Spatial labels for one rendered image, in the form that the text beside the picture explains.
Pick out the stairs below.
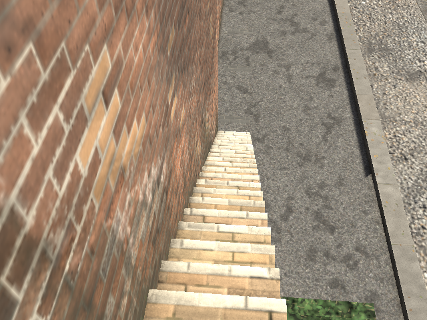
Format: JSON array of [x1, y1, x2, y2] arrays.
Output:
[[143, 131, 287, 320]]

